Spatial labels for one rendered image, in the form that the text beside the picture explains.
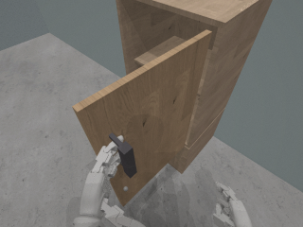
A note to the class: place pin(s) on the cupboard door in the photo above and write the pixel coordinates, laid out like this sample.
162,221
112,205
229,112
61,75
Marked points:
151,108

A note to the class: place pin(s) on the left robot forearm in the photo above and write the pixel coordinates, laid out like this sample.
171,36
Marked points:
87,221

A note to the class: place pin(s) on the right robot hand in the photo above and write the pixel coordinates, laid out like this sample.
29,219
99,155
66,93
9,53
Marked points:
231,214

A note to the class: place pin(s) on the handle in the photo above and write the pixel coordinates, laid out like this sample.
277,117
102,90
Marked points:
126,154

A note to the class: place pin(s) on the left robot hand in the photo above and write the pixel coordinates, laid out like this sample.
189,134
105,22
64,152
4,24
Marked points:
97,184

